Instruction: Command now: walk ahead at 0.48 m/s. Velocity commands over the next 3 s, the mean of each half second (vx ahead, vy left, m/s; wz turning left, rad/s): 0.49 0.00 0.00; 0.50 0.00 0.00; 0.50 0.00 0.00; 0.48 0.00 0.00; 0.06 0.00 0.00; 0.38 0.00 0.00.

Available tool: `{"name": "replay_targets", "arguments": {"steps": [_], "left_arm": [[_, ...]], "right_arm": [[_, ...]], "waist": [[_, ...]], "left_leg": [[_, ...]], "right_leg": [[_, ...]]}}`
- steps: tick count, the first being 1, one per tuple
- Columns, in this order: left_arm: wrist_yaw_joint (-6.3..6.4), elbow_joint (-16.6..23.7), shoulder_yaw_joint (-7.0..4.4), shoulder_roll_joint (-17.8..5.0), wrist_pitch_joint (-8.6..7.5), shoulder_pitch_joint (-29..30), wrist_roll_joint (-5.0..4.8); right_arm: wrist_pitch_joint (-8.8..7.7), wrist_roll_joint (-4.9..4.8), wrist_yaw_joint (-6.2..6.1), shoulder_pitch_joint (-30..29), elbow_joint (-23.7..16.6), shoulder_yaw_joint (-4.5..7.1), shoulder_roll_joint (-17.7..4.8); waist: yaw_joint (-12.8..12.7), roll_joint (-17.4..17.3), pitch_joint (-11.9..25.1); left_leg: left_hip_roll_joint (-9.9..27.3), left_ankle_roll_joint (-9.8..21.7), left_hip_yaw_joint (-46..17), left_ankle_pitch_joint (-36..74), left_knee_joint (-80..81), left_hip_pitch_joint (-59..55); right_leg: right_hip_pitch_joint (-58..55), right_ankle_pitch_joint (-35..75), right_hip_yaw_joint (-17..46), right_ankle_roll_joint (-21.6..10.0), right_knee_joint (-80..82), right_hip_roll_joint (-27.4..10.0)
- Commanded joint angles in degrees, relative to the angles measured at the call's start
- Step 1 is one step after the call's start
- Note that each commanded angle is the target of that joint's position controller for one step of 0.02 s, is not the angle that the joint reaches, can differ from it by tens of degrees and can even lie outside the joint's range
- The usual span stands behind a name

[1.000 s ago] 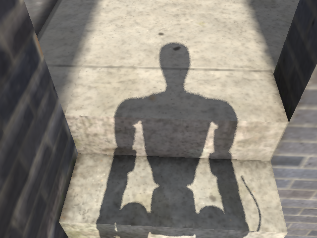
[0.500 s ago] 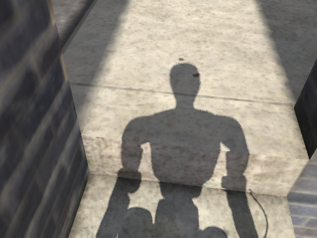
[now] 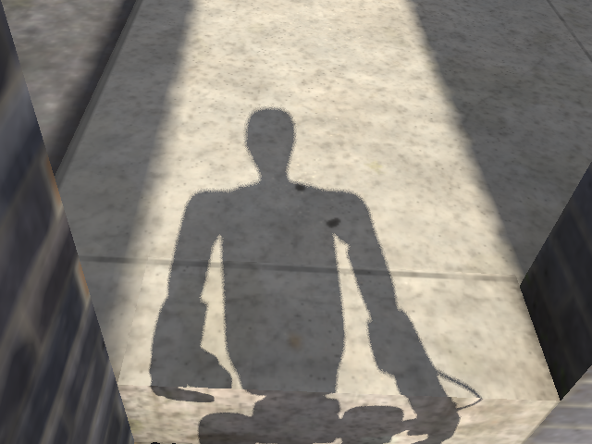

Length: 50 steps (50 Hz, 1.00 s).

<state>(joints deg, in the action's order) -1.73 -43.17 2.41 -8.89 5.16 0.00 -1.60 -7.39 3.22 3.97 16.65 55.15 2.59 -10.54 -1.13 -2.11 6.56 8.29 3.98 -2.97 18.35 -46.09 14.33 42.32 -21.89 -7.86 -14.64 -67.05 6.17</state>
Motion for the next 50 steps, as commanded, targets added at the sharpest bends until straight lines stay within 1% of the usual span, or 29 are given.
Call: {"name": "replay_targets", "arguments": {"steps": [1,2,4,5,8,10,11,12,13,14,16,17,18,19,20,21,23,25,27,30,32,33,34,36,38,40,44,46,50], "left_arm": [[-2.98,-2.42,-4.0,-11.6,-0.17,-18.63,1.96],[-4.63,-2.28,-6.03,-17.42,-1.38,-20.68,3.31],[-5.77,-0.8,-3.88,-7.97,-5.54,-9.36,1.88],[-5.58,-0.38,-2.67,-4.77,-7.73,-4.08,1.2],[-3.3,3.43,-3.05,-8.6,-13.14,8.58,-0.86],[-0.43,-1.23,-4.15,-15.17,-11.17,0.37,3.2],[-1.72,-2.98,-3.95,-16.81,-10.3,-0.72,6.39],[-3.71,-5.6,-3.89,-15.48,-9.89,-5.53,5.14],[-7.11,-4.07,-0.87,-8.22,-8.97,-10.05,7.25],[-6.21,-7.03,0.74,-3.28,-6.92,-4.84,2.97],[-6.21,-4.54,-0.16,-2.68,-6.18,-5.61,1.5],[-5.67,-1.73,-0.39,-3.13,-5.8,-5.91,4.29],[-4.44,0.54,0.81,-1.48,-5.36,-9.71,5.46],[-2.86,1.98,2.45,0.73,-4.59,-6.91,4.41],[-1.92,5.54,3.57,0.76,-4.39,-0.64,2.53],[-1.38,8.26,4.26,-0.64,-4.45,5.46,1.73],[-1.06,13.63,4.43,-2.88,-3.31,18.81,1.89],[-3.31,14.26,4.79,-2.47,-0.81,20.66,2.29],[-4.83,7.45,3.87,-4.2,-1.38,10.3,3.56],[-5.03,7.4,2.66,-4.65,-3.91,8.16,3.88],[-3.11,-3.78,-0.11,-11.3,-5.44,-14.51,3.1],[-1.16,-9.16,-3.14,-16.77,-4.76,-26.96,5.02],[-1.12,-12.03,-4.98,-18.67,-6.49,-29.23,4.43],[-1.78,-11.94,-4.39,-13.84,-8.72,-11.08,3.57],[-2.53,-13.15,-2.48,-3.67,-9.3,-1.98,2.64],[-2.26,-14.53,-2.39,-2.29,-10.36,1.56,3.6],[-1.84,-23.32,-2.8,-4.15,-11.5,-18.47,7.44],[-2.36,-27.47,-2.3,-2.82,-10.38,-32.15,9.41],[-3.42,-25.0,-1.19,-4.06,-10.77,-34.93,11.43]], "right_arm": [[3.61,2.65,10.21,15.57,7.82,3.5,-6.49],[1.83,1.21,7.75,13.82,4.67,3.61,-5.23],[1.05,0.56,3.07,-2.84,-1.42,1.47,-1.78],[2.21,2.32,1.35,-5.2,-3.38,1.08,-2.1],[4.94,2.92,-0.48,-3.35,-7.17,2.55,-10.75],[5.75,-2.55,1.02,-2.47,-7.39,0.23,-3.99],[5.79,-2.47,-0.01,10.04,-3.24,-0.6,-1.87],[6.26,-0.95,-0.49,20.28,0.3,-0.5,-3.8],[8.16,0.27,-1.71,28.23,1.48,2.25,-15.71],[9.1,4.45,-1.69,29.3,2.79,1.98,-17.97],[8.52,4.49,1.62,34.59,9.3,-2.35,-8.16],[7.05,2.29,1.84,28.03,10.24,-4.07,-0.73],[5.09,0.44,1.15,17.92,8.16,-3.51,-0.57],[3.68,1.78,-0.13,15.92,11.05,-3.33,-0.45],[3.22,3.68,-0.69,20.35,15.83,-2.8,-1.95],[3.15,5.89,-0.51,16.68,15.97,-2.92,-1.21],[2.51,6.6,0.35,14.36,13.46,-2.17,-4.13],[2.58,1.59,2.17,9.5,9.05,-1.44,-10.05],[1.24,-4.1,2.56,11.75,7.98,-1.37,-12.19],[0.54,-2.85,3.75,15.85,7.43,-0.05,-17.46],[0.21,2.11,5.1,26.95,8.51,-1.17,-7.93],[1.25,2.64,5.62,21.63,6.98,-2.04,-2.2],[2.06,0.58,5.27,18.66,7.46,-0.9,-2.23],[3.24,0.13,3.98,11.62,3.34,0.0,-3.1],[5.95,0.17,2.45,6.04,-1.15,-0.52,-2.97],[8.01,0.36,1.96,8.41,-0.61,-1.01,-2.51],[7.29,-0.67,4.83,1.82,-2.35,-2.3,-1.38],[5.01,-2.18,2.0,-9.23,-6.71,-4.0,0.2],[6.77,-2.3,1.38,-18.69,-15.37,-5.03,-0.91]], "waist": [[-6.26,10.72,-4.83],[-3.59,9.63,2.13],[-1.49,4.79,-4.42],[0.48,1.13,-4.85],[8.78,-4.1,-4.23],[10.18,3.13,-5.42],[14.14,4.21,-1.54],[15.62,-1.57,3.98],[17.97,-14.91,13.71],[20.72,-14.08,5.49],[8.99,-5.09,6.25],[4.52,2.32,9.2],[0.8,0.27,9.48],[0.7,-2.47,4.76],[1.89,-5.89,-0.98],[0.72,0.18,-3.77],[2.54,1.31,-2.48],[-2.02,-6.36,-1.22],[-2.17,-9.07,-0.54],[-2.96,-18.27,6.91],[-3.8,4.66,19.59],[-8.57,19.78,15.68],[-9.59,21.09,7.08],[-1.95,9.1,-4.26],[3.3,1.76,-2.77],[6.72,-0.34,-4.0],[3.2,4.18,-9.21],[-0.84,5.73,-7.34],[-0.06,3.98,-11.71]], "left_leg": [[-5.91,6.85,-5.15,-19.55,-54.71,26.15],[-11.16,5.09,-8.03,-29.48,-77.31,35.57],[-8.32,4.97,-8.51,-34.61,-87.23,39.83],[-7.16,3.73,-8.37,-37.39,-81.4,39.31],[-2.32,-4.62,1.42,-42.25,-24.38,11.07],[-8.29,-9.16,14.83,-28.05,2.29,-9.29],[-12.19,-9.37,16.37,-14.46,4.24,-18.92],[-12.67,-5.76,14.55,-13.54,19.52,-22.66],[5.94,16.36,-34.26,-22.78,28.94,-25.55],[11.23,22.67,-45.41,-13.81,28.8,-15.73],[5.71,12.85,-22.52,16.0,18.55,-23.49],[4.59,8.69,-14.07,9.97,17.5,-27.7],[6.05,7.54,-13.68,-7.3,20.37,-27.58],[6.66,7.41,-15.67,-21.98,23.21,-20.63],[7.98,8.78,-19.14,-25.52,25.22,-15.88],[6.94,7.33,-16.52,-30.84,29.48,-8.32],[2.62,6.47,-15.03,-41.6,38.57,14.05],[3.26,7.98,-12.45,-40.91,53.64,43.89],[4.7,9.13,-6.52,-1.37,44.44,20.37],[5.77,10.21,-3.06,61.21,26.97,-20.01],[-2.87,5.19,-4.22,31.26,5.05,13.49],[-9.78,2.84,-7.18,-14.2,-14.04,28.71],[-12.33,1.71,-13.71,-19.7,-49.89,36.0],[-14.64,2.07,-16.53,-17.61,-76.88,46.18],[-13.6,4.74,-16.77,-17.51,-77.01,49.97],[-11.09,5.31,-15.39,-16.69,-72.41,50.18],[-13.94,8.18,-9.33,-26.82,-94.81,64.55],[-14.01,11.16,-8.44,-34.64,-97.97,78.26],[-7.06,11.2,-0.12,-18.41,-77.73,76.53]], "right_leg": [[-13.7,20.46,24.99,-12.49,30.05,-13.51],[-18.96,23.28,31.91,-20.05,34.65,-22.23],[-7.0,-6.31,35.53,-12.14,41.31,-25.0],[-5.36,-11.08,30.99,-9.47,42.57,-22.35],[8.73,0.23,7.86,-0.57,43.01,-16.64],[18.26,15.6,2.44,-4.35,36.5,-11.62],[17.33,28.58,3.67,-5.25,27.3,-13.22],[13.52,42.4,1.49,-4.36,10.99,-8.93],[20.9,43.42,6.15,1.31,-14.14,-5.22],[24.09,10.69,12.41,0.11,-39.62,-2.62],[43.26,7.27,17.42,-2.71,-78.02,2.59],[50.73,8.76,15.29,-2.59,-73.47,-0.13],[52.98,2.76,14.56,0.7,-71.54,-4.4],[56.08,-11.13,15.58,1.09,-74.14,-6.56],[62.31,-21.33,15.35,-0.31,-80.54,-7.25],[58.78,-20.02,13.24,-1.46,-67.29,-10.05],[41.61,-4.34,6.99,-2.47,-44.13,-15.55],[1.72,-2.87,0.15,1.47,-38.65,-11.78],[6.59,-10.51,-2.86,4.52,-30.52,-6.64],[1.15,-18.34,-3.72,5.3,2.75,-4.04],[-35.21,14.96,29.84,-7.26,9.52,-11.09],[-38.98,12.71,49.26,-11.03,29.08,-17.77],[-29.37,-4.56,57.44,-10.38,36.9,-21.49],[-13.68,-14.45,51.6,-6.03,38.54,-19.11],[-15.13,2.47,42.01,-3.55,39.49,-18.64],[-13.67,8.66,32.59,-2.7,41.93,-16.52],[-25.58,17.87,22.87,-3.25,44.79,-16.95],[-38.72,21.96,19.2,0.8,41.55,-16.56],[-30.14,2.58,15.13,2.51,52.9,-15.66]]}}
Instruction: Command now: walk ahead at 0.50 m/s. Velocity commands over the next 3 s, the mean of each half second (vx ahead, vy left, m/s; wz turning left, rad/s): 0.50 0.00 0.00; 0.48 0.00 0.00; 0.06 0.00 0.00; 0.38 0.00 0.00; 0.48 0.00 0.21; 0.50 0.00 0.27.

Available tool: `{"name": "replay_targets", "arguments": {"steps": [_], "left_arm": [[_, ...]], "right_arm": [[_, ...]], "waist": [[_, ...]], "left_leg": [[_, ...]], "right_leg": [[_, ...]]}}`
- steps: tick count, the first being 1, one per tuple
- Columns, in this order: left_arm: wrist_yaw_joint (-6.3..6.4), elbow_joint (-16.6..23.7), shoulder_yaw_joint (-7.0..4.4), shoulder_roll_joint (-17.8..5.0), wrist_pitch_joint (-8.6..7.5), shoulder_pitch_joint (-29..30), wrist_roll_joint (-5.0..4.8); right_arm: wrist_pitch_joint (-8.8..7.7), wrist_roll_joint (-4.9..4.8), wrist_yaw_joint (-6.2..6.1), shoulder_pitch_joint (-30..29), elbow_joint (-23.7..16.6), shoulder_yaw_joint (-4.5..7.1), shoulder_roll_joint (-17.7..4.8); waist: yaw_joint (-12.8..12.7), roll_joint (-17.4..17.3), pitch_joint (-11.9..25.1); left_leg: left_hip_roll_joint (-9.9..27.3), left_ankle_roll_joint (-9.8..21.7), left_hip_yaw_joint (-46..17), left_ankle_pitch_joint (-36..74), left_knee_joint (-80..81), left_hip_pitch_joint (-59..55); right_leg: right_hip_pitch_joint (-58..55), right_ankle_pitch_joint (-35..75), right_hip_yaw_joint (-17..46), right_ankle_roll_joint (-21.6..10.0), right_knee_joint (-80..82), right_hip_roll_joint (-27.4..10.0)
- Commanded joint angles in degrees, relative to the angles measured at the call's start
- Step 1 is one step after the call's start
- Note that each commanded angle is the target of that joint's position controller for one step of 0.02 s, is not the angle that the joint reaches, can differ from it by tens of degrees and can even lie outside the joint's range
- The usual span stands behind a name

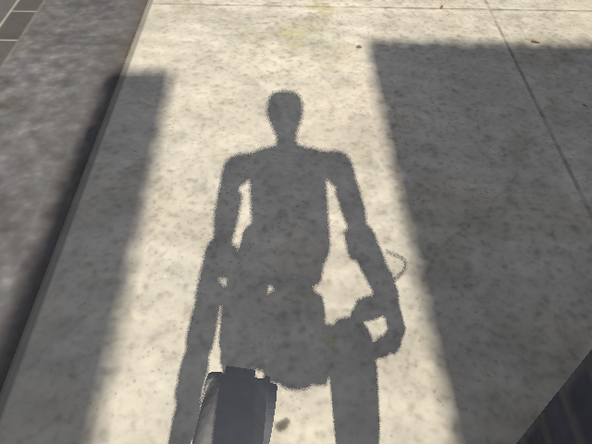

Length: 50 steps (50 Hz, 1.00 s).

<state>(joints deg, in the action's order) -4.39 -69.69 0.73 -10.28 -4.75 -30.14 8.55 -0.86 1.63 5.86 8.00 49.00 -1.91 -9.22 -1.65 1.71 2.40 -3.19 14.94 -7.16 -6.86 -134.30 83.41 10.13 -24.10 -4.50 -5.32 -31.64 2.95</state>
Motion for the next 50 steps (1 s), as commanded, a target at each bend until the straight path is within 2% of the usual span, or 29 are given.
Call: {"name": "replay_targets", "arguments": {"steps": [1,4,5,6,7,10,11,12,13,14,15,16,18,20,21,23,25,27,30,32,33,34,35,36,37,40,42,46,50], "left_arm": [[-0.98,0.27,0.84,-2.43,-1.1,-7.83,1.06],[-1.98,-1.69,2.31,-1.42,-1.4,-17.79,0.06],[-2.78,0.89,2.43,-2.42,-1.63,-11.32,-0.72],[-4.34,3.19,2.22,-4.98,-1.31,-1.22,-2.08],[-4.39,3.91,1.84,-9.67,-2.22,-2.21,-4.34],[-3.79,2.89,-2.23,-18.72,-2.43,-4.28,-6.46],[-4.26,3.43,-2.97,-17.19,-1.84,-3.43,-4.55],[-4.92,5.23,-1.86,-10.7,-1.66,-0.6,-2.74],[-5.37,5.21,-1.66,-4.86,-0.68,5.8,-3.6],[-3.43,7.93,-2.18,-3.65,-1.22,10.06,-6.81],[-1.92,5.35,-3.62,-5.76,-0.82,7.54,-6.23],[-0.75,8.03,-4.4,-5.93,-1.12,6.71,-5.45],[1.09,13.04,-3.79,-3.19,0.05,12.68,-4.2],[1.78,12.95,-3.94,-0.81,0.09,12.34,-6.08],[2.11,13.78,-4.33,-2.27,-0.66,14.76,-6.99],[3.36,18.59,-5.42,-6.24,-2.68,21.42,-5.76],[3.65,19.78,-4.22,-5.03,-4.18,24.08,-7.91],[2.88,22.08,-2.92,-2.5,-3.35,31.11,-7.76],[3.37,24.81,-3.3,-5.97,-2.03,34.57,-7.34],[4.0,26.16,-3.66,-7.59,-3.0,36.65,-8.12],[4.88,25.12,-3.11,-6.22,-3.15,35.26,-7.16],[5.78,24.5,-4.79,-9.63,-3.11,31.17,-6.79],[5.93,25.13,-4.78,-12.89,-2.8,27.9,-7.84],[6.18,21.51,-4.94,-11.01,-1.69,14.42,-7.13],[5.96,16.88,-5.23,-10.85,-1.56,5.93,-6.69],[6.09,18.6,-3.99,-6.1,-1.49,19.56,-6.89],[5.69,19.15,-3.54,-3.87,-1.64,22.03,-6.32],[4.27,20.69,-4.27,-4.36,-0.89,20.93,-4.43],[2.72,20.8,-5.05,-6.53,-2.03,22.24,-6.65]], "right_arm": [[1.41,-0.95,-0.29,-13.46,-12.14,-0.87,-1.71],[3.56,-0.85,-0.47,-21.83,-17.23,-1.45,-0.84],[3.55,0.11,-0.04,-20.28,-17.81,-1.11,-1.53],[4.66,-0.41,0.17,-23.09,-19.78,-0.69,-3.23],[4.95,-0.28,0.74,-23.72,-20.24,0.11,-4.09],[2.92,1.12,-0.07,-6.96,-15.83,2.91,-7.1],[1.8,0.88,-0.81,10.66,-9.54,4.55,-10.11],[1.05,0.9,-1.21,22.79,-3.74,5.03,-13.4],[1.05,3.27,-0.82,30.3,-1.09,3.47,-10.59],[-1.21,1.93,-2.36,25.84,-0.34,3.68,-8.57],[-2.25,-1.35,-1.15,18.37,-2.25,3.18,-6.76],[-3.95,-3.46,0.1,10.82,-1.41,2.59,-2.85],[-4.77,-2.2,1.2,-0.72,-0.38,1.45,2.18],[-5.72,-0.4,1.43,-5.81,-2.58,2.5,0.43],[-5.86,-0.18,1.29,-5.13,-2.9,2.93,-0.7],[-6.64,0.26,0.44,0.26,-3.4,3.87,-4.49],[-6.88,-0.36,0.41,2.77,-4.24,6.43,-10.95],[-6.46,0.55,0.94,9.66,-1.54,7.42,-10.31],[-6.45,-0.32,1.33,12.99,0.44,7.44,-7.52],[-5.57,0.19,0.49,13.97,1.34,7.11,-6.35],[-5.29,0.05,-0.75,13.39,1.75,6.83,-5.25],[-5.69,1.03,-1.99,13.22,1.25,6.23,-5.64],[-6.64,1.53,-3.96,23.46,1.14,4.79,-0.87],[-6.51,1.91,-4.08,17.5,-0.8,5.0,-3.34],[-5.3,1.73,-3.65,8.55,-1.78,6.71,-6.75],[-5.26,2.15,-4.65,11.39,1.48,5.89,-1.9],[-5.02,2.68,-4.49,10.11,1.3,5.31,-0.41],[-5.44,0.37,-3.64,7.79,1.35,6.53,-0.9],[-5.81,-0.3,-2.85,1.61,-1.21,6.59,-1.24]], "waist": [[-0.43,1.21,-8.02],[-4.77,3.23,-7.24],[-0.22,6.82,-7.45],[3.72,4.94,-4.75],[5.16,8.25,1.42],[8.79,11.42,6.92],[12.98,6.31,15.77],[14.32,-5.14,22.48],[15.5,-14.49,20.55],[12.86,-7.78,6.07],[8.16,-11.79,5.61],[2.44,-6.85,6.26],[-3.5,4.93,3.0],[-5.01,1.46,2.02],[-4.23,0.43,2.61],[-1.69,-1.84,4.76],[-0.1,-0.51,3.9],[3.45,-3.65,0.08],[4.26,-6.43,-1.04],[3.88,-5.72,-0.65],[3.52,-6.79,2.39],[0.84,-1.55,6.57],[3.98,11.24,20.89],[-4.18,13.92,21.26],[-7.89,12.95,14.42],[0.74,1.9,3.25],[2.73,-0.87,4.12],[1.59,-1.27,4.08],[2.61,-0.19,3.3]], "left_leg": [[7.02,-0.91,7.89,9.12,15.12,6.05],[7.7,-3.03,13.62,4.16,22.43,4.4],[7.44,-2.61,15.53,1.87,29.12,-8.62],[4.4,-4.21,17.15,-2.55,37.91,-24.89],[0.35,-7.2,20.12,-8.23,40.06,-32.93],[-4.65,-8.71,19.71,-19.67,64.96,-41.83],[-1.81,-3.88,10.22,-5.89,65.99,-65.51],[5.27,4.15,-12.82,-4.14,81.97,-82.46],[15.53,11.37,-37.94,-18.73,99.62,-78.18],[15.22,8.32,-37.09,-34.0,102.73,-69.08],[17.06,10.65,-35.02,-25.67,106.09,-61.46],[14.92,9.48,-26.28,-11.08,105.24,-60.28],[11.32,2.93,-12.01,-1.53,105.8,-52.32],[9.72,1.18,-1.64,8.7,108.19,-51.01],[9.06,0.33,0.41,11.43,109.32,-51.54],[9.52,-1.7,1.19,24.53,112.24,-57.33],[4.42,-5.38,8.89,21.86,113.88,-53.19],[9.84,-2.26,4.3,19.47,117.37,-62.4],[16.87,-0.48,-2.45,22.02,116.82,-81.82],[16.96,-1.91,-2.49,22.69,115.41,-85.04],[11.5,-4.17,2.88,20.12,110.15,-81.81],[9.32,-8.71,5.21,19.25,104.7,-77.83],[4.71,-13.6,6.74,5.44,94.98,-64.34],[-2.35,-16.67,6.24,-16.79,84.96,-51.84],[-1.91,-16.11,1.75,-20.45,72.41,-42.31],[4.78,-12.35,-1.41,-5.55,63.03,-43.01],[6.61,-12.02,-0.41,-4.32,64.21,-45.98],[7.48,-13.57,2.57,-4.47,64.5,-41.59],[6.67,-18.08,8.68,0.67,85.24,-54.31]], "right_leg": [[3.84,5.15,12.9,-8.0,20.28,-13.33],[-0.87,19.53,14.69,-10.52,27.23,-16.66],[5.12,41.38,10.79,-10.84,28.21,-17.32],[16.53,75.71,9.27,-10.79,26.88,-18.61],[13.92,102.7,7.24,-10.88,21.25,-18.63],[-9.19,130.15,5.86,-9.61,5.22,-23.43],[2.47,127.83,6.94,-6.17,-11.3,-20.81],[22.0,86.09,11.82,-2.71,-28.72,-12.6],[37.0,23.74,14.83,0.18,-55.07,0.86],[49.07,24.8,20.79,-0.15,-66.44,0.0],[46.49,22.29,17.78,3.46,-80.09,-1.47],[47.68,17.24,15.77,4.22,-83.95,-0.7],[47.05,18.31,13.86,2.55,-77.94,-3.68],[44.77,8.89,10.39,5.0,-67.64,-5.35],[43.15,7.41,8.84,6.26,-62.7,-6.33],[40.98,7.33,5.37,9.88,-53.14,-8.53],[22.72,15.13,2.77,11.7,-22.77,-8.63],[24.44,22.43,3.15,10.86,-14.02,-7.56],[32.03,21.61,4.22,7.81,-3.03,-6.94],[27.07,24.93,2.97,4.68,1.85,-5.63],[16.37,26.82,0.1,3.92,0.37,-4.16],[3.83,28.58,2.52,0.19,-2.39,-4.91],[-20.86,30.74,14.98,-11.02,-2.89,-14.38],[-30.49,21.49,33.26,-16.35,8.84,-21.47],[-28.89,8.84,37.56,-11.42,16.2,-20.92],[-6.77,9.56,24.52,-4.96,19.06,-18.32],[-2.14,19.3,18.61,-7.5,20.22,-17.33],[-1.11,28.43,12.11,-12.19,21.72,-16.18],[6.21,56.14,3.61,-9.95,17.32,-11.85]]}}
Over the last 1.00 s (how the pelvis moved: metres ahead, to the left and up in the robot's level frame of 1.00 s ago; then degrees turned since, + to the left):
0.31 -0.10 0.28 0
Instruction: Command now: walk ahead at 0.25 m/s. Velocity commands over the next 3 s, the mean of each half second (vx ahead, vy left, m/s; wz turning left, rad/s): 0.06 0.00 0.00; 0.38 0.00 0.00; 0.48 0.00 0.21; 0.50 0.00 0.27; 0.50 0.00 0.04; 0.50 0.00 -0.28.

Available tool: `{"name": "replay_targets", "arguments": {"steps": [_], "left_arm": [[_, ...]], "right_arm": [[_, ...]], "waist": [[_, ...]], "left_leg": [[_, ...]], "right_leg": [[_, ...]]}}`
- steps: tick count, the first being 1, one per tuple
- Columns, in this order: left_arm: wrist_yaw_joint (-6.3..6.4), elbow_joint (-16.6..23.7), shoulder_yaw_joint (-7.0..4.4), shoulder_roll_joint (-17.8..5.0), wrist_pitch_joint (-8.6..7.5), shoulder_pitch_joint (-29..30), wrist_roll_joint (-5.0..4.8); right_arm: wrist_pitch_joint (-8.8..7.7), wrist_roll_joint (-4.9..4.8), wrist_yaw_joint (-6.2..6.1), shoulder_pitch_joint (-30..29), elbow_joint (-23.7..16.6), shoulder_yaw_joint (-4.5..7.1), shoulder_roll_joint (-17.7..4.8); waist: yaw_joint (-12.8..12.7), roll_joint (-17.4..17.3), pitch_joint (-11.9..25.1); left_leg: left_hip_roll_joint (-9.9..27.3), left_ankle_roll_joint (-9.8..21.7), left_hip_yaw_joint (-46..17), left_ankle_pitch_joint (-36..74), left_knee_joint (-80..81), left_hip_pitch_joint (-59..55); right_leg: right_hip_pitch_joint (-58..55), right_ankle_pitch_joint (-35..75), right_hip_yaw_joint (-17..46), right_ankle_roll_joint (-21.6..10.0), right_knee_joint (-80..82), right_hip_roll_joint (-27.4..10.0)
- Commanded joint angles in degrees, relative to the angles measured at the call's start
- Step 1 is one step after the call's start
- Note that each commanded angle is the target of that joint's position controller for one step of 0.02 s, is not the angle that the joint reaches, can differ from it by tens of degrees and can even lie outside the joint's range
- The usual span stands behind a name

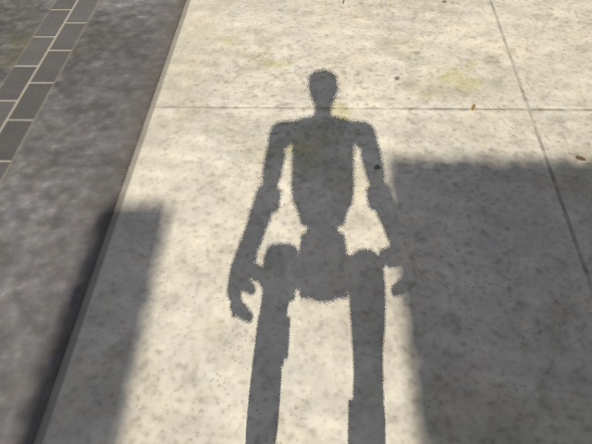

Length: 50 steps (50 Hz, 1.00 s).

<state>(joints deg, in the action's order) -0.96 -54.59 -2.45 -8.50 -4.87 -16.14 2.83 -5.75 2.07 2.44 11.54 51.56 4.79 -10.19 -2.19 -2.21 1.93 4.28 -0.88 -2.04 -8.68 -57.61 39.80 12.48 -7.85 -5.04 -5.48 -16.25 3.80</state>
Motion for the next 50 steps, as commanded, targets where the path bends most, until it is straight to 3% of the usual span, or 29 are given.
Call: {"name": "replay_targets", "arguments": {"steps": [1,5,7,8,9,10,12,13,14,17,18,19,20,21,22,23,24,25,26,28,33,38,39,42,43,44,46,48,50], "left_arm": [[-0.87,5.15,-2.23,-9.12,-2.47,7.9,-1.22],[-1.79,5.74,-2.75,-10.48,-3.5,14.62,-1.98],[-2.02,5.14,-1.82,-7.91,-3.24,13.82,-3.36],[1.31,3.4,-1.49,-5.26,-0.61,1.68,-3.61],[2.6,1.52,-0.49,-2.05,0.53,-3.65,-3.29],[3.0,2.5,-0.88,-4.36,1.78,-1.89,-3.53],[3.92,6.58,-2.38,-9.52,4.76,8.18,-4.23],[3.07,9.74,-3.41,-11.43,2.02,10.64,-0.07],[2.94,8.48,-3.23,-10.61,1.46,10.36,1.4],[2.14,7.28,-2.34,-8.37,2.2,6.79,1.36],[3.18,4.55,-1.86,-5.37,4.09,4.25,-6.02],[3.64,5.2,-1.18,-5.43,4.87,6.69,-5.94],[-0.42,4.54,-2.2,-6.13,3.63,2.14,-0.49],[-2.2,3.33,-2.02,-5.08,2.71,-0.84,0.28],[-2.93,3.28,-1.67,-4.68,1.34,-1.71,0.3],[-2.42,3.4,-2.9,-10.72,-0.25,-2.55,-0.16],[-1.89,2.62,-4.25,-17.75,-1.66,-1.75,1.6],[-1.42,3.08,-3.65,-16.8,-2.5,3.66,1.88],[-0.94,4.64,-2.72,-12.3,-2.65,8.24,0.74],[-0.38,4.73,-2.01,-10.22,-2.85,9.77,-1.47],[0.67,1.78,-1.76,-8.31,-2.02,-0.02,-0.05],[1.34,-1.11,-1.85,-8.93,-0.19,-11.09,-1.56],[2.67,-0.62,-3.78,-14.5,0.42,-6.22,-6.58],[2.85,2.05,-4.52,-15.6,1.46,1.69,-5.59],[2.16,4.17,-3.84,-12.98,1.57,3.87,-4.78],[0.89,5.37,-1.8,-5.67,0.23,1.3,-3.28],[-0.89,6.37,-2.64,-9.83,-1.03,7.36,-7.01],[-1.62,7.34,-2.21,-8.87,-0.46,8.73,-6.23],[-1.34,8.16,-1.86,-8.56,0.37,8.54,-5.03]], "right_arm": [[-0.68,-1.07,0.76,-2.36,-3.65,0.0,-0.94],[-1.9,-2.27,0.18,-1.2,-3.19,1.42,-5.32],[-3.13,-3.69,-0.59,-2.73,-4.12,2.24,-8.13],[-1.38,1.22,-2.61,6.36,-3.1,0.26,-6.61],[-0.26,1.44,-3.39,3.88,-3.35,-0.33,-5.79],[0.94,0.8,-3.68,0.32,-4.71,-1.46,-2.78],[2.55,1.2,-3.78,-5.47,-8.38,-0.93,-6.58],[-0.5,-5.58,-2.73,-4.83,-7.2,3.57,-14.4],[-1.51,-5.34,-2.28,-9.71,-7.48,3.88,-14.69],[-2.02,-3.22,-2.74,-15.74,-9.01,2.41,-8.42],[1.59,0.3,-3.61,-11.16,-7.27,-0.74,-2.26],[3.54,-0.15,-4.04,-9.04,-6.9,-0.73,-1.69],[1.63,-6.62,-3.76,-12.71,-6.31,1.9,-8.7],[2.1,-6.36,-2.85,-13.37,-5.85,2.85,-11.98],[2.56,-4.32,-1.81,-10.2,-5.32,2.15,-7.64],[2.46,-1.28,-1.78,-9.45,-7.32,1.52,-4.3],[2.73,0.8,-2.47,-17.46,-11.73,1.81,-7.02],[2.87,-0.38,-2.85,-18.08,-10.67,2.19,-8.06],[2.5,-2.38,-3.42,-13.42,-9.89,4.2,-11.67],[1.11,-1.47,-3.21,-8.81,-7.76,4.42,-7.78],[1.69,-1.2,-0.47,-7.59,-7.95,3.5,-4.36],[0.63,-0.31,-1.99,-9.07,-13.23,3.28,-5.22],[1.28,-4.52,-2.46,-12.84,-14.18,1.76,-5.52],[0.88,-3.87,-3.16,5.32,-9.28,2.64,-8.25],[1.23,-2.95,-3.48,14.91,-7.36,3.54,-12.88],[1.34,-3.33,-3.31,15.16,-7.01,3.78,-16.66],[0.63,-2.58,-2.75,13.54,-8.01,1.48,-8.55],[0.07,-3.01,-1.65,6.58,-9.15,0.11,-6.77],[-0.53,-2.86,-1.58,2.76,-9.25,-0.1,-7.33]], "waist": [[3.0,4.61,3.26],[5.53,4.85,4.56],[5.61,2.12,5.89],[3.45,2.51,13.4],[1.87,-8.09,13.78],[2.35,-13.14,14.22],[4.02,-7.67,11.63],[2.65,-8.25,8.97],[0.86,-5.83,7.04],[-1.99,0.44,7.66],[-0.74,-4.8,10.72],[0.94,-6.07,8.85],[-3.92,2.28,2.68],[-4.68,0.42,2.91],[-3.15,0.43,2.84],[-2.14,9.76,-0.2],[-4.99,16.18,-10.77],[-3.43,13.65,-12.45],[-0.38,11.04,-7.52],[2.27,9.28,-5.03],[1.08,8.95,-6.06],[-1.69,10.19,-4.62],[1.14,10.28,-4.09],[9.58,9.06,3.21],[12.23,1.88,9.64],[8.4,-15.3,8.57],[9.37,-8.97,-1.04],[4.72,-0.34,-6.77],[1.81,-0.38,-8.63]], "left_leg": [[-0.94,-2.44,2.69,4.56,12.46,-10.99],[-0.87,-1.53,-0.01,13.07,24.65,-16.9],[-1.02,2.79,0.19,27.91,32.2,-24.15],[5.76,6.89,-5.83,51.2,29.55,-38.31],[14.72,15.56,-12.34,65.15,28.41,-44.11],[17.19,18.87,-15.7,59.14,30.47,-41.44],[16.38,17.46,-17.21,39.62,34.65,-32.76],[13.57,18.28,-14.15,27.73,42.6,-21.53],[12.6,16.6,-11.16,19.88,43.65,-17.6],[8.25,10.96,-6.97,4.42,44.98,-16.35],[7.19,9.92,-6.88,-2.76,41.37,-27.13],[5.2,8.95,-6.34,-9.82,41.76,-23.97],[3.73,5.02,-6.29,-19.37,44.17,-12.89],[3.16,3.11,-6.01,-26.17,42.5,-10.28],[2.7,1.78,-5.98,-26.95,37.26,-13.16],[-3.19,-1.88,0.17,-25.5,24.91,-6.64],[-5.7,-3.55,-0.75,-17.43,16.45,7.15],[-6.35,-2.55,-8.65,-11.66,11.94,11.31],[-6.36,-2.79,-7.75,-8.16,8.1,5.19],[-9.35,0.34,-6.15,-4.36,1.95,-4.25],[-6.86,1.66,1.91,2.69,13.58,-11.74],[-4.08,4.84,4.06,-10.26,28.14,-11.9],[-4.27,3.69,5.67,-11.23,26.56,-10.16],[-3.84,7.82,3.27,-0.2,34.93,-34.27],[4.5,10.37,-6.88,4.39,34.7,-48.58],[14.86,15.25,-21.37,12.1,33.48,-62.01],[16.28,18.03,-22.83,-2.33,39.59,-51.49],[12.67,15.01,-14.55,-2.09,44.82,-37.88],[11.06,13.79,-10.14,0.42,49.17,-28.41]], "right_leg": [[2.26,42.24,4.82,-9.05,0.45,-13.23],[-0.74,40.67,7.26,-5.23,-6.82,-14.77],[-0.61,35.23,7.21,-1.33,-11.49,-10.97],[2.17,17.83,2.88,2.39,-21.9,-6.26],[9.91,-7.45,2.91,5.01,-29.88,-3.75],[12.22,-23.86,5.31,6.03,-33.46,-4.44],[14.06,-30.12,8.62,7.44,-43.87,-5.73],[8.95,-33.1,4.17,9.72,-52.23,-2.69],[8.03,-31.34,6.19,9.7,-57.79,-3.5],[5.47,-22.58,6.77,8.94,-48.22,-6.61],[9.38,-25.01,8.98,7.47,-32.87,-10.0],[4.68,-21.83,4.99,7.28,-24.57,-7.0],[-6.71,-17.69,-2.74,9.97,-20.79,-3.64],[-10.93,-15.58,-2.94,9.69,-15.26,-2.01],[-9.61,-13.93,-0.2,7.06,-10.3,-4.22],[-3.76,-29.84,18.9,-6.34,-1.87,-17.3],[0.75,-40.9,38.76,-17.24,9.91,-28.21],[-0.61,-40.0,40.19,-17.27,13.57,-28.88],[-0.43,-31.39,32.39,-13.55,11.61,-28.19],[-1.29,-18.04,20.75,-7.48,10.11,-20.87],[-8.28,-0.25,9.54,-6.04,9.8,-16.28],[-21.85,10.45,14.1,-9.4,5.07,-22.01],[-22.39,22.89,14.54,-6.64,0.21,-21.81],[-10.21,44.69,8.82,-3.62,-17.87,-15.77],[2.02,27.92,4.78,-1.34,-34.03,-11.08],[26.16,-19.95,1.21,1.57,-48.78,-2.18],[39.58,-22.82,9.93,1.06,-62.76,-7.01],[36.76,-13.37,8.64,2.54,-58.8,-10.47],[30.67,-7.59,7.86,5.53,-51.92,-12.59]]}}
Over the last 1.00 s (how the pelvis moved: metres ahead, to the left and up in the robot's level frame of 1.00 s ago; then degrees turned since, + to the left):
0.49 -0.05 0.21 2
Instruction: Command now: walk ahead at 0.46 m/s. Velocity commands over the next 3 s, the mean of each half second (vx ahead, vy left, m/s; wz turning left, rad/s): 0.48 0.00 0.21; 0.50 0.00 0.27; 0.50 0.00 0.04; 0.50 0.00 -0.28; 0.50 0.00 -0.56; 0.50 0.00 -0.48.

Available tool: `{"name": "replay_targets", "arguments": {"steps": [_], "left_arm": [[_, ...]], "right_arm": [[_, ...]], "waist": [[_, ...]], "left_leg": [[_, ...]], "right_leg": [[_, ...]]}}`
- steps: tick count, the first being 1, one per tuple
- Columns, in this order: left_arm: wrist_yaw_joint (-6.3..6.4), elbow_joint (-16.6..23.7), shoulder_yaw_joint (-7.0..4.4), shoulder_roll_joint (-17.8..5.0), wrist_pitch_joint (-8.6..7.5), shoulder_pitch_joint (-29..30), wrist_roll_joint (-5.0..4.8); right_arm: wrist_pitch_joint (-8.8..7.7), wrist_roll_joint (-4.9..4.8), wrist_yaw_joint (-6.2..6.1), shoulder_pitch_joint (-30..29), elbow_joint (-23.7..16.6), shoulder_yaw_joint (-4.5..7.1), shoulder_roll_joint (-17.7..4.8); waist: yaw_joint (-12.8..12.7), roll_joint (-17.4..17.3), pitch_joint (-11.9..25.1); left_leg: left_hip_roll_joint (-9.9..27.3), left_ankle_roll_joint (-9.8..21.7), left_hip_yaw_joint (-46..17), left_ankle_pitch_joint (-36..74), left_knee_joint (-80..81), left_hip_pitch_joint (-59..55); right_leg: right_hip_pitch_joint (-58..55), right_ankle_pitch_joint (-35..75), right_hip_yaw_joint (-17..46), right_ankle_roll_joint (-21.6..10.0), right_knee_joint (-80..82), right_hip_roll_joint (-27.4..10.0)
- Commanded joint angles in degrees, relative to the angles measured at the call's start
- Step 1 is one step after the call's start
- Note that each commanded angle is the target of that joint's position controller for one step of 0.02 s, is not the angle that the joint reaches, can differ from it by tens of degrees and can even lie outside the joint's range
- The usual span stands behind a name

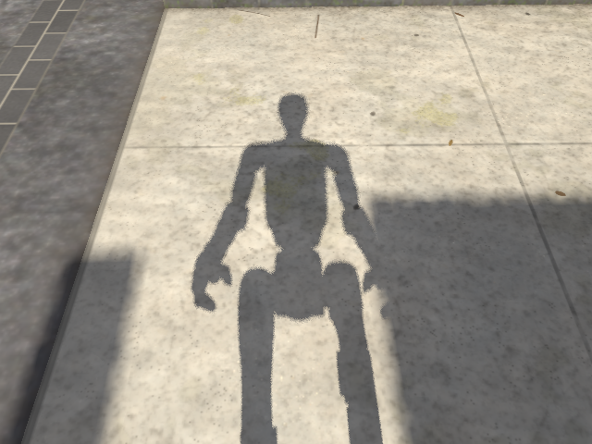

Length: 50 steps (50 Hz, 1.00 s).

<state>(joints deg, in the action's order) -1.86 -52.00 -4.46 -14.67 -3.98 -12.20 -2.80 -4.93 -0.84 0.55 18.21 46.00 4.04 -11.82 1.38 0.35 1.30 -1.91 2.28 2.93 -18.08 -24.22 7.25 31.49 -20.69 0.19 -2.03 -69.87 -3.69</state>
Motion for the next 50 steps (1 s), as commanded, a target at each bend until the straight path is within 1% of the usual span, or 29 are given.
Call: {"name": "replay_targets", "arguments": {"steps": [1,4,6,8,10,12,13,14,15,16,18,19,21,25,27,29,33,35,36,37,38,39,40,41,42,43,44,46,50], "left_arm": [[-0.18,6.13,0.39,-2.31,-0.33,5.9,1.1],[-0.3,7.54,1.83,-0.32,-0.26,10.61,2.11],[-0.55,7.95,2.25,0.14,-0.05,13.25,2.39],[-0.33,9.72,2.05,-1.38,0.01,16.45,2.18],[0.43,9.56,0.88,-3.87,-0.99,13.52,2.33],[1.6,4.87,-2.1,-9.69,-1.44,-3.45,2.56],[2.43,3.81,-3.15,-14.15,-1.06,-12.85,3.03],[1.8,2.93,-2.61,-14.36,-1.44,-13.9,3.84],[1.65,3.99,-1.42,-9.32,-1.78,-9.2,3.5],[2.05,5.78,-0.9,-7.83,-1.75,-4.86,3.18],[1.6,6.23,0.07,-4.44,-2.09,3.48,4.28],[1.48,6.03,0.24,-3.56,-2.42,6.11,4.63],[1.8,5.16,0.0,-3.54,-2.79,7.2,4.38],[3.57,3.14,-1.22,-7.01,-3.14,3.02,3.38],[3.75,4.41,-1.62,-8.1,-2.58,4.37,3.83],[3.81,4.65,-2.18,-8.93,-2.09,2.36,3.05],[3.13,2.52,-3.01,-11.56,0.0,-2.49,1.43],[2.72,2.16,-2.78,-11.73,0.95,-1.96,0.12],[2.31,1.48,-2.68,-12.16,0.75,-0.78,0.03],[2.03,1.6,-1.8,-10.19,0.8,-0.49,1.12],[1.93,3.31,-0.21,-6.55,0.39,-0.35,3.21],[1.23,4.67,0.81,-2.61,-1.47,-4.92,2.07],[0.77,4.32,-0.34,-7.84,-2.75,0.24,-0.32],[0.82,5.77,-0.56,-8.19,-3.18,4.19,-1.27],[1.67,5.45,-0.22,-7.41,-3.13,5.53,0.0],[2.16,4.64,-0.5,-7.65,-2.63,5.18,1.27],[1.8,3.97,-0.75,-7.88,-1.9,2.63,1.22],[2.09,2.28,-0.77,-6.94,-0.61,0.31,1.49],[1.88,4.33,-0.22,-5.02,-0.37,7.59,2.49]], "right_arm": [[-1.72,0.37,0.28,-3.72,-3.39,0.81,-6.37],[-2.13,0.08,-0.13,-1.45,-2.36,1.71,-8.99],[-1.54,0.08,-0.32,1.94,-1.06,2.28,-10.53],[-0.41,-1.01,-0.71,4.29,-0.27,2.26,-10.63],[0.22,-1.04,-1.77,3.34,0.52,2.04,-11.85],[1.34,0.17,-2.41,-0.61,-1.11,0.87,-10.19],[1.47,2.15,-2.44,0.64,-2.41,-0.65,-5.92],[0.6,-0.56,-2.21,8.21,-2.06,-1.41,-1.3],[0.62,-1.97,-1.79,7.52,0.02,-0.09,-6.23],[1.06,-1.71,-1.02,2.19,-1.92,0.87,-9.27],[2.54,0.28,-1.67,0.09,-2.59,1.74,-10.24],[3.63,0.35,-1.88,2.5,-1.94,1.65,-8.66],[4.8,0.13,-2.33,2.26,-2.6,1.41,-7.4],[4.79,-0.13,-2.83,-4.97,-6.21,1.7,-7.56],[4.15,-0.25,-1.62,-7.5,-6.6,1.46,-7.31],[3.91,-0.5,-0.03,-11.18,-8.24,0.61,-5.82],[4.53,0.14,0.84,-14.7,-10.66,0.47,-6.56],[4.57,0.24,1.3,-12.27,-10.29,1.03,-8.05],[4.03,-0.09,1.36,-6.51,-8.75,2.16,-9.59],[3.62,-0.27,1.19,3.53,-4.91,4.23,-13.11],[3.28,-0.83,0.18,11.28,-3.37,5.64,-19.18],[2.45,-0.42,0.31,9.3,-3.97,5.14,-21.75],[1.39,-0.33,0.85,8.92,-4.07,3.61,-16.0],[0.77,0.02,1.02,6.14,-3.67,2.86,-13.88],[0.33,0.23,1.17,0.94,-4.78,2.29,-12.84],[0.08,0.7,1.16,-3.31,-5.38,1.63,-10.48],[-0.07,1.08,1.23,-4.64,-5.86,1.12,-9.2],[-0.96,1.05,1.09,-3.79,-5.03,1.21,-9.11],[-0.71,0.63,-0.34,1.09,-1.94,1.6,-10.66]], "waist": [[-1.82,-2.52,-8.56],[-0.48,-2.78,-7.27],[0.98,-4.47,-5.36],[1.3,-4.27,-4.94],[-1.98,-3.66,-3.28],[-9.98,-2.57,7.73],[-11.45,5.82,15.79],[-7.52,17.5,20.77],[-8.25,10.56,13.95],[-7.99,10.89,6.11],[-3.19,4.0,-0.08],[-0.75,5.6,-1.84],[0.12,6.05,-3.87],[-1.46,1.67,-4.47],[-2.18,0.67,-3.11],[-3.81,0.92,-3.75],[-5.03,1.6,-7.31],[-2.85,3.82,-5.68],[1.45,3.21,-1.87],[6.14,0.96,4.07],[8.16,-12.39,7.49],[2.2,-20.86,15.82],[5.49,-8.89,14.45],[4.5,-6.84,8.44],[2.38,-2.8,5.31],[0.29,-3.11,3.63],[-1.29,-4.83,3.51],[-2.12,-3.71,3.19],[-0.61,-2.4,-0.13]], "left_leg": [[16.24,10.43,-12.67,13.13,16.47,6.44],[12.39,8.84,-5.46,21.66,16.15,9.81],[12.66,8.72,-4.91,23.66,14.64,5.73],[14.29,8.35,-6.83,24.93,12.48,1.47],[15.74,7.74,-9.01,28.92,8.0,-2.32],[10.69,4.2,-5.53,33.31,-12.67,4.56],[5.03,1.17,-1.44,10.65,-34.14,16.59],[-1.18,0.65,-9.45,-14.4,-50.57,34.06],[2.46,0.41,-12.02,-10.51,-57.99,40.69],[5.23,-0.42,-8.71,-5.9,-60.34,45.05],[9.21,-1.15,-8.31,1.29,-54.36,36.36],[10.4,-1.59,-8.51,1.66,-52.0,31.21],[11.0,-2.86,-7.97,2.08,-48.1,28.4],[10.84,-2.44,-9.77,12.33,-35.96,33.14],[10.19,-1.89,-8.35,18.83,-27.76,31.67],[10.07,-1.21,-4.85,18.92,-22.44,30.23],[8.59,0.61,-3.16,9.61,-15.91,29.09],[5.76,2.57,-0.42,4.33,-12.92,24.11],[3.57,4.13,1.92,7.12,-10.72,14.46],[-0.14,5.59,3.01,8.01,-10.02,-0.2],[11.0,8.9,-15.27,11.51,-5.91,-13.03],[22.19,18.59,-44.96,-1.83,5.93,-24.76],[23.33,16.82,-44.02,-5.16,9.7,-23.35],[21.54,14.71,-36.51,-1.42,8.74,-18.27],[19.87,12.8,-29.99,4.89,8.39,-11.0],[17.42,11.42,-24.74,10.1,9.02,-5.42],[15.75,10.27,-21.7,14.33,10.52,-3.58],[14.15,9.39,-16.84,24.37,11.19,-2.82],[13.67,7.82,-11.79,33.25,13.27,-4.38]], "right_leg": [[10.39,8.83,1.7,3.2,5.94,-5.3],[1.81,18.24,-1.25,2.92,22.16,-3.6],[-0.97,18.56,-2.86,1.54,28.21,-1.39],[-1.96,16.4,-2.54,0.27,32.76,0.13],[-6.73,14.57,-2.07,-0.69,37.91,1.78],[-29.58,16.82,0.39,-2.34,38.53,0.43],[-43.97,11.0,14.94,-4.8,39.65,-12.12],[-52.85,-8.17,42.28,-12.27,50.58,-21.44],[-48.19,-20.81,39.55,-10.35,53.56,-19.5],[-40.41,-17.68,30.02,-8.67,54.08,-17.72],[-22.12,-6.7,18.99,-7.98,58.07,-14.89],[-16.01,-4.12,13.72,-7.12,60.05,-13.42],[-11.41,1.21,6.25,-6.95,62.73,-12.05],[-17.83,9.55,-0.65,-7.97,63.5,-12.7],[-19.75,14.3,-4.96,-6.47,62.05,-12.1],[-21.7,11.97,-6.96,-6.2,61.8,-12.92],[-27.07,12.21,-6.89,-6.95,60.27,-15.77],[-29.22,20.77,-7.68,-6.75,54.92,-15.94],[-26.99,27.24,-9.46,-5.52,48.07,-15.1],[-22.39,35.17,-13.01,-3.8,33.14,-10.85],[-7.61,13.16,-14.6,-0.11,9.93,-5.77],[10.48,-13.8,-3.43,1.9,-6.71,3.9],[15.92,-11.61,3.39,0.52,-10.58,1.83],[18.77,-6.98,2.81,-1.17,-9.38,-0.31],[16.53,-1.3,2.87,-1.62,-5.98,-3.31],[12.98,3.12,3.74,-1.64,-1.71,-5.11],[9.94,6.66,4.1,-1.68,0.14,-5.91],[8.83,10.15,3.49,-1.0,3.82,-5.62],[13.63,18.78,2.29,1.46,15.73,-4.19]]}}
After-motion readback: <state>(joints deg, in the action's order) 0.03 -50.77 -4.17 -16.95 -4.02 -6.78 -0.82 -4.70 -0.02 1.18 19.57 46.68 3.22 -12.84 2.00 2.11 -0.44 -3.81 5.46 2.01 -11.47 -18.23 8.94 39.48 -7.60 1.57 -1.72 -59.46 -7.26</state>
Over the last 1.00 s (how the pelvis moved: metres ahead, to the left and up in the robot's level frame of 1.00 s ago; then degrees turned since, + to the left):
0.11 0.01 -0.01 1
